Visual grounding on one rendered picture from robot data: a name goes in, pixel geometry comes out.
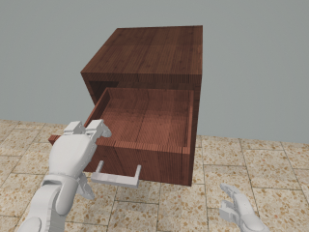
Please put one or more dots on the right robot forearm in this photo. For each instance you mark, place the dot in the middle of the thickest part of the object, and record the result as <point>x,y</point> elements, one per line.
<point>252,223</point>

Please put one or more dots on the left robot hand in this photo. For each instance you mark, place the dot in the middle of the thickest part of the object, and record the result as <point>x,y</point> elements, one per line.
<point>73,150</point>

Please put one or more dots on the left robot forearm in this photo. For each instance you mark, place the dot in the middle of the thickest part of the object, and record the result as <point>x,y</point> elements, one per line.
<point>51,204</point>

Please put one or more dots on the handle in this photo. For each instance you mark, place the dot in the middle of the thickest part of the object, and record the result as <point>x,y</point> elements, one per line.
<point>116,180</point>

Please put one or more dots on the cabinet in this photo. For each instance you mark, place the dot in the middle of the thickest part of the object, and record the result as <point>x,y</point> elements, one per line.
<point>162,57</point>

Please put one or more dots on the drawer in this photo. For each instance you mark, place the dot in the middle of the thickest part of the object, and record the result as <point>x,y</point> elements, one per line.
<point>149,127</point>

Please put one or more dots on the right robot hand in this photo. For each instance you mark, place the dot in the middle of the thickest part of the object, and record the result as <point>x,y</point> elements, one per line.
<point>240,206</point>

